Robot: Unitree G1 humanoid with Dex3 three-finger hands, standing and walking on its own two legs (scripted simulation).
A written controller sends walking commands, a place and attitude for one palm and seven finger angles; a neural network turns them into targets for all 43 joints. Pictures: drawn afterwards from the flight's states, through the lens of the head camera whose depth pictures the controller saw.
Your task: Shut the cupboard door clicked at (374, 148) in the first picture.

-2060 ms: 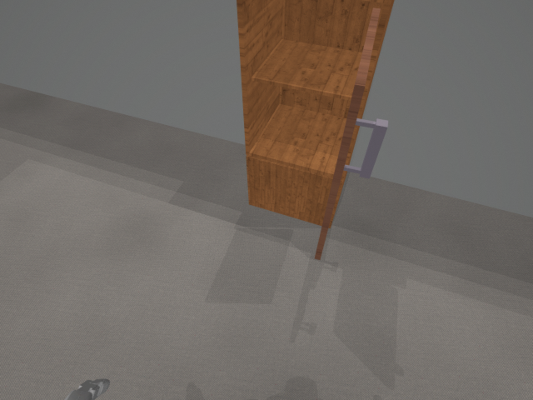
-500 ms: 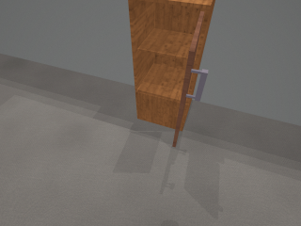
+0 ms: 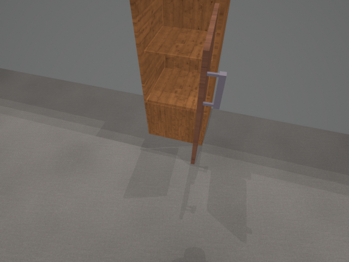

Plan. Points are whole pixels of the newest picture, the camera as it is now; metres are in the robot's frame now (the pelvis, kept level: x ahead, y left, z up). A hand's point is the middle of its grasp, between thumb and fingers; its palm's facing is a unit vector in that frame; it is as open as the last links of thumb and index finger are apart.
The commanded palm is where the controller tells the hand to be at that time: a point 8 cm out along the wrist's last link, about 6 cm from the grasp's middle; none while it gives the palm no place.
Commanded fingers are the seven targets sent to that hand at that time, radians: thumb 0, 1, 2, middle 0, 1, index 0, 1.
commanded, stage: walk around to get in front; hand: left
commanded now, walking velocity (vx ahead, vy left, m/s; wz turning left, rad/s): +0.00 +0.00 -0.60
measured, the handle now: (213, 90) +0.65 -0.09 +0.01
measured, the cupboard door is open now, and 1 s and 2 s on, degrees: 94 94 94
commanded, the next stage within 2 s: none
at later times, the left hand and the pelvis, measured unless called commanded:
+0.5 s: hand out of the picture +0.06 +0.17 -0.15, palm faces -0.17 -0.95 -0.26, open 7.4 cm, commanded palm none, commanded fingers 0.00 0.90 0.90 -0.20 -0.30 -0.20 -0.30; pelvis -0.03 -0.02 +0.00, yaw -15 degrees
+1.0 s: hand (120, 261) +0.15 +0.16 -0.16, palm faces -0.54 -0.81 -0.22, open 7.4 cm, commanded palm none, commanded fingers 0.00 0.90 0.90 -0.20 -0.30 -0.20 -0.30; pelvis -0.04 +0.02 +0.00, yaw -35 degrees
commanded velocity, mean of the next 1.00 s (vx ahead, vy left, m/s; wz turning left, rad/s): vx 0.00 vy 0.00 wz -0.60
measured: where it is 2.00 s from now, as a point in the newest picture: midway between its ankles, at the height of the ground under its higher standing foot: outside the picture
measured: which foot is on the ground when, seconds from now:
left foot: down 0.00-0.14, up 0.16-0.66, down 0.68-1.00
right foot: down 0.00-0.70, up 0.72-1.00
